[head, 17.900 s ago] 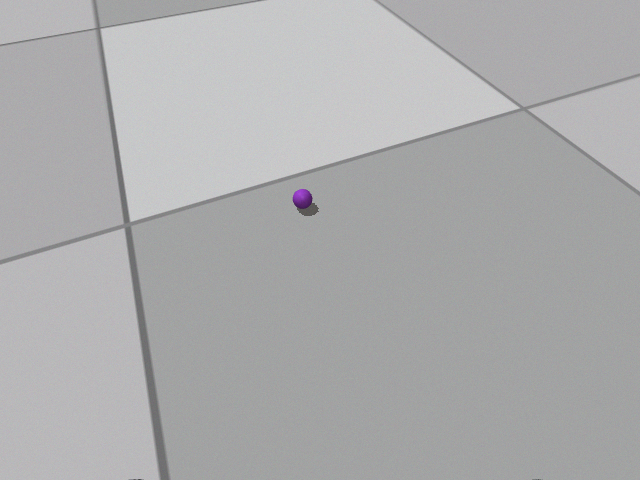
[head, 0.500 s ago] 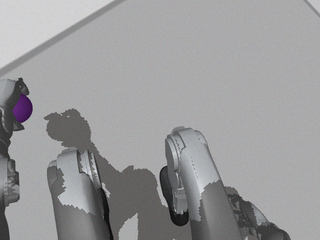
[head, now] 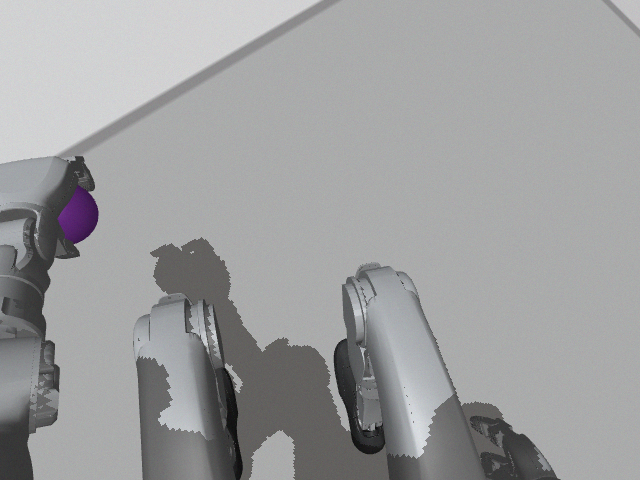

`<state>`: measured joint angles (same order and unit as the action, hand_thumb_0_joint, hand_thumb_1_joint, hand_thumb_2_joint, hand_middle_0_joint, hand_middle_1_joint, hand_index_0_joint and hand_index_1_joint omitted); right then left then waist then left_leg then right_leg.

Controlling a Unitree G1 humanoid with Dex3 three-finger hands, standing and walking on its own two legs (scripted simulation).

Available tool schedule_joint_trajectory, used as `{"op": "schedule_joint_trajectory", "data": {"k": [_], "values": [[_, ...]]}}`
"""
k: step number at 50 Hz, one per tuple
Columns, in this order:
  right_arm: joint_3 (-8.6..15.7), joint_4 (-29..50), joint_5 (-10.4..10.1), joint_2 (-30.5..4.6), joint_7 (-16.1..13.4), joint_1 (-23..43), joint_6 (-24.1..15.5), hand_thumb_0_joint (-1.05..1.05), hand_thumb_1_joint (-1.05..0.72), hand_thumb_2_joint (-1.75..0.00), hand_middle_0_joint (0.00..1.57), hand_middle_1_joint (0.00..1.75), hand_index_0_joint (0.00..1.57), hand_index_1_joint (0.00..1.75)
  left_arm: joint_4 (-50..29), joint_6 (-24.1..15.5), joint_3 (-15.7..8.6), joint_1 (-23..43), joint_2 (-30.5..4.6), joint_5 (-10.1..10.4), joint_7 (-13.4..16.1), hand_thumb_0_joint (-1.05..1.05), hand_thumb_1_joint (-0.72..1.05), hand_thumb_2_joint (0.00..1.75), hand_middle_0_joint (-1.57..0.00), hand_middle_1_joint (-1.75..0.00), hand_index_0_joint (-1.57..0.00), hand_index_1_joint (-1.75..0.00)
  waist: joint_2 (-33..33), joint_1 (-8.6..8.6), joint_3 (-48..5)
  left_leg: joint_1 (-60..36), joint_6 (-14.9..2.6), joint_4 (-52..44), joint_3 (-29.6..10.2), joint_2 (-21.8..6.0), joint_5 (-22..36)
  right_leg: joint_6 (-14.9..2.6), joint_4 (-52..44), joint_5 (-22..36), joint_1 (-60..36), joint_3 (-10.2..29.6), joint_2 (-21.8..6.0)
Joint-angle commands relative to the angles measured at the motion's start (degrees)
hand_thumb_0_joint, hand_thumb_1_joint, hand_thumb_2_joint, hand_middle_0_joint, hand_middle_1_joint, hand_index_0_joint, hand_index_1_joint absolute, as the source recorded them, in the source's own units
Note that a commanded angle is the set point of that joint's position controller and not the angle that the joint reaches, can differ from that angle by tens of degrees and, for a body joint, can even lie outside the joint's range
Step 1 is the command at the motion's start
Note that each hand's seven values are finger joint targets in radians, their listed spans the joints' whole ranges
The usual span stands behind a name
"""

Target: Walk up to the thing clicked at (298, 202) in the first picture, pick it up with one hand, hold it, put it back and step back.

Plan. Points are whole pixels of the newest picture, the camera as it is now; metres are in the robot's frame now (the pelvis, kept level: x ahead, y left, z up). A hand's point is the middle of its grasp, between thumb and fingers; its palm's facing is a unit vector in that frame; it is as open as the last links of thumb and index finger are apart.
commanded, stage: lift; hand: left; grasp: from above
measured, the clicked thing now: (60, 213) +0.45 +0.30 -0.15
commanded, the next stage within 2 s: hold in 1.42 s
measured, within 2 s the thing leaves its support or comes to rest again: neither
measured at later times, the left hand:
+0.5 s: hand out of the picture +0.38 +0.29 +0.04, palm faces -0.42 -0.10 -0.90, open 10.7 cm
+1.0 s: hand out of the picture +0.34 +0.26 +0.22, palm faces -0.44 -0.11 -0.89, open 10.7 cm
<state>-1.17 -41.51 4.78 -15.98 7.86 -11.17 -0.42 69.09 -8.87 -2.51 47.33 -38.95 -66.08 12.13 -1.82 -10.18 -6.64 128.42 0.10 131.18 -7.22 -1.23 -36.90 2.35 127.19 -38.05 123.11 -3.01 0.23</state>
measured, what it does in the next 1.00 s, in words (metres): rises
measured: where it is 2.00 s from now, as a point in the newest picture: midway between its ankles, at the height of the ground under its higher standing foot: (294, 431)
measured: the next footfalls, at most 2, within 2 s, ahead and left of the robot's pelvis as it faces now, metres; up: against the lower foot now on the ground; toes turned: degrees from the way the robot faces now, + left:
none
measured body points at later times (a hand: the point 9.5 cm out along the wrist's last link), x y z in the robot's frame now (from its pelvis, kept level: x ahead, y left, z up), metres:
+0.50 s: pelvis +0.00 +0.00 +0.13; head +0.16 +0.04 +0.55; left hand +0.40 +0.29 +0.10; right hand +0.15 -0.26 +0.01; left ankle +0.09 +0.13 -0.33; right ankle +0.10 -0.13 -0.33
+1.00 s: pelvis +0.03 +0.00 +0.30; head +0.11 +0.01 +0.75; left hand +0.36 +0.26 +0.28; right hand +0.16 -0.26 +0.18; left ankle +0.09 +0.13 -0.33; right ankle +0.10 -0.13 -0.33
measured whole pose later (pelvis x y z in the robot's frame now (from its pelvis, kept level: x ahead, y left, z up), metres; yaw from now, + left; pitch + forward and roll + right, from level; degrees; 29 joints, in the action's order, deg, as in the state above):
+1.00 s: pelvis +0.03 +0.00 +0.30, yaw +5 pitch +16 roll -2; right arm 1.4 -41.2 -2.1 -14.1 -3.2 -12.7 -0.6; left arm 42.4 0.2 9.4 17.9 -25.3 -56.7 5.6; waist -2.4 -3.7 -8.0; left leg 59.6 0.5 70.8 -1.2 -2.9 -27.5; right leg 1.4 68.4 -27.3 57.3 -0.7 -0.1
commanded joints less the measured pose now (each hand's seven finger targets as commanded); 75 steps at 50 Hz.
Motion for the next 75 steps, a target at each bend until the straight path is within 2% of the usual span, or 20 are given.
{"op": "schedule_joint_trajectory", "data": {"k": [1,6,9,12,13,15,22,24,27,29,30,31,35,39,48,53,61,70,71,75], "values": [[5.22,3.62,-1.32,-12.91,-1.61,-9.48,0.09,0.00,-0.91,-0.91,0.20,0.30,0.20,0.30,-16.30,0.75,-2.44,17.25,-16.28,1.80,-0.18,0.00,0.57,1.01,-0.94,-0.95,-0.96,-0.93,-12.93,1.66,-41.83,-33.68,-1.79,-17.90,5.23,1.56,6.78,-4.54,-17.31,9.40,-21.80,-3.42,1.98],[5.90,4.55,-2.37,-12.41,-2.62,-9.22,0.44,0.00,-0.91,-0.90,0.20,0.30,0.20,0.30,-19.57,1.34,-1.43,12.40,-13.24,4.81,-3.03,0.00,0.54,1.02,-0.92,-0.95,-0.94,-0.94,-11.06,1.94,-37.51,-35.24,-1.79,-22.75,3.85,1.28,4.16,-4.38,-20.59,7.10,-22.01,-3.07,1.59],[6.31,5.77,-3.06,-12.29,-3.16,-8.28,0.81,0.00,-0.90,-0.90,0.20,0.30,0.20,0.30,-23.57,1.61,-1.37,9.12,-12.99,5.15,-4.27,0.00,0.53,0.99,-0.90,-0.94,-0.92,-0.92,-11.22,3.54,-38.83,-38.49,-1.57,-26.38,3.03,1.03,3.13,-4.42,-21.97,6.68,-24.40,-3.11,1.70],[6.43,7.51,-3.53,-11.61,-3.83,-7.33,1.21,0.00,-0.90,-0.90,0.20,0.30,0.20,0.30,-29.61,2.40,-0.88,6.95,-11.93,6.82,-5.15,0.00,0.55,1.02,-0.90,-0.96,-0.93,-0.94,-10.59,3.66,-40.08,-41.73,-1.62,-29.39,2.98,0.97,2.26,-4.27,-25.37,5.96,-28.34,-2.48,1.88],[6.36,7.62,-3.82,-11.51,-4.18,-6.68,1.39,0.00,-0.90,-0.90,0.20,0.30,0.20,0.30,-30.41,2.87,-1.91,5.32,-13.16,7.18,-5.21,0.00,0.53,1.00,-0.89,-0.96,-0.92,-0.94,-10.15,4.14,-39.25,-42.20,-1.65,-30.64,2.88,1.05,1.84,-4.15,-26.46,5.62,-29.56,-2.21,1.75],[6.54,8.20,-3.97,-10.83,-4.77,-5.71,1.46,0.00,-0.90,-0.90,0.20,0.30,0.20,0.30,-33.98,3.46,-0.63,3.83,-10.99,8.37,-5.86,0.00,0.52,1.01,-0.90,-0.93,-0.91,-0.92,-10.02,4.08,-39.19,-45.20,-1.54,-32.81,2.99,0.78,2.33,-4.03,-28.56,6.25,-31.61,-2.09,1.85],[6.63,8.43,-5.28,-9.89,-7.06,-3.99,1.82,0.00,-0.90,-0.90,0.20,0.30,0.20,0.30,-40.63,6.00,0.38,-2.32,-8.38,9.32,-6.89,0.00,0.53,0.99,-0.89,-0.93,-0.91,-0.91,-9.74,5.17,-38.26,-55.64,-1.15,-41.01,3.22,0.42,6.86,-3.82,-36.00,10.02,-40.09,-1.16,1.48],[6.54,8.45,-5.50,-9.48,-7.72,-3.55,1.90,0.00,-0.90,-0.90,0.20,0.30,0.20,0.30,-42.53,6.72,-0.06,-3.00,-8.50,9.37,-6.67,0.00,0.54,1.00,-0.90,-0.93,-0.92,-0.91,-9.35,5.24,-37.20,-58.36,-1.04,-44.45,3.22,0.41,6.09,-3.70,-39.36,9.45,-43.44,-0.80,1.49],[6.06,8.04,-5.75,-8.80,-8.59,-2.01,1.74,0.00,-0.90,-0.90,0.20,0.30,0.20,0.30,-43.01,7.81,1.67,-5.42,-5.95,10.46,-7.02,0.00,0.54,0.99,-0.90,-0.90,-0.92,-0.89,-8.89,4.90,-32.49,-62.12,-0.87,-50.24,2.36,-0.02,2.46,-3.45,-43.89,7.03,-46.61,-0.67,1.61],[6.05,7.68,-6.02,-8.51,-9.09,-1.64,1.50,0.00,-0.90,-0.90,0.20,0.30,0.20,0.30,-43.46,8.38,2.26,-6.27,-5.21,10.09,-7.18,0.00,0.54,0.96,-0.88,-0.92,-0.91,-0.90,-8.96,4.77,-31.44,-64.90,-0.70,-52.73,2.64,-0.03,3.25,-3.53,-46.32,7.52,-49.16,-0.37,1.64],[5.98,7.67,-6.13,-8.54,-9.35,-1.26,1.37,0.00,-0.90,-0.90,0.20,0.30,0.20,0.30,-43.69,8.65,0.91,-8.21,-6.19,10.24,-6.95,0.00,0.54,0.98,-0.88,-0.93,-0.91,-0.90,-7.96,5.94,-32.47,-66.84,-0.71,-53.95,2.54,0.03,3.86,-3.55,-47.62,7.87,-51.50,-0.15,1.64],[5.77,7.53,-6.23,-8.10,-9.57,-1.20,1.19,0.00,-0.90,-0.90,0.20,0.30,0.20,0.30,-42.90,8.86,2.80,-9.82,-3.85,10.36,-7.21,0.00,0.54,0.99,-0.89,-0.94,-0.91,-0.92,-7.57,5.28,-30.73,-67.40,-0.63,-54.80,2.92,0.00,5.00,-3.56,-48.85,8.65,-52.33,-0.01,1.63],[5.34,7.01,-6.55,-6.96,-10.49,-1.43,0.31,0.00,-0.91,-0.90,0.20,0.30,0.20,0.30,-41.92,9.04,4.11,-10.92,-2.11,10.83,-7.06,0.00,0.55,1.00,-0.90,-0.97,-0.92,-0.95,-3.07,4.59,-25.29,-68.63,-1.13,-58.22,4.97,0.51,7.26,-3.43,-56.76,9.61,-60.14,1.49,1.70],[5.26,7.04,-6.84,-6.57,-11.16,-0.84,-0.97,0.00,-0.90,-0.90,0.20,0.30,0.20,0.30,-39.65,8.80,5.41,-13.67,-0.45,10.83,-6.90,0.00,0.55,0.95,-0.89,-0.96,-0.92,-0.93,-2.35,5.65,-21.08,-72.99,-0.87,-64.58,4.72,0.72,4.84,-3.61,-62.55,7.00,-64.69,2.37,1.73],[5.42,5.45,-6.87,-6.12,-11.67,-2.39,-2.47,0.00,-0.90,-0.90,0.20,0.30,0.20,0.30,-37.28,8.95,6.67,-9.36,1.66,8.84,-3.23,0.00,0.54,0.94,-0.87,-0.97,-0.90,-0.93,-3.91,5.61,-19.57,-84.83,-0.14,-74.18,5.39,0.86,10.96,-3.46,-71.65,12.75,-74.72,2.93,2.06],[5.59,5.07,-6.81,-6.00,-11.61,-2.60,-2.69,0.00,-0.90,-0.90,0.20,0.30,0.20,0.30,-34.61,10.20,6.69,-10.70,1.80,9.05,-1.98,0.00,0.55,0.98,-0.90,-0.95,-0.92,-0.93,-2.96,6.89,-17.96,-90.20,0.06,-79.12,6.35,1.16,14.67,-3.35,-76.74,15.65,-80.99,3.06,2.09],[5.93,4.82,-7.02,-6.02,-11.28,-3.55,-2.90,0.00,-0.90,-0.90,0.20,0.30,0.20,0.30,-32.84,11.20,8.93,-12.50,5.01,10.54,-3.13,0.00,0.54,0.98,-0.91,-0.92,-0.92,-0.92,-0.72,6.87,-16.03,-97.01,-0.02,-84.88,6.83,1.23,21.84,-2.90,-82.65,22.86,-88.54,3.12,1.87],[6.28,5.02,-7.21,-6.21,-11.11,-3.92,-2.60,0.00,-0.90,-0.90,0.20,0.30,0.20,0.30,-35.78,10.23,8.30,-9.76,3.93,9.69,-3.42,0.00,0.61,1.04,-0.96,-0.96,-0.98,-0.94,-0.69,7.49,-16.36,-104.89,-0.09,-89.78,7.70,1.43,29.00,-2.58,-87.78,29.65,-95.77,3.47,1.51],[6.20,4.56,-7.12,-6.09,-11.07,-4.00,-2.49,0.00,-0.90,-0.90,0.20,0.30,0.20,0.30,-32.63,10.51,8.35,-12.74,4.57,9.38,-3.41,0.00,0.61,1.05,-0.96,-0.97,-0.98,-0.96,-0.03,7.32,-15.22,-104.67,-0.13,-89.81,7.74,1.53,29.85,-2.46,-88.20,30.55,-95.77,3.60,1.48],[6.36,4.50,-7.22,-6.12,-10.88,-3.64,-2.34,0.00,-0.90,-0.90,0.20,0.30,0.20,0.30,-34.26,10.40,8.94,-11.70,5.62,9.46,-3.42,0.00,0.60,1.08,-0.94,-1.00,-0.96,-0.98,-1.09,7.80,-14.22,-107.46,0.27,-92.56,7.71,1.38,30.93,-2.80,-89.73,30.72,-96.92,3.23,1.64]]}}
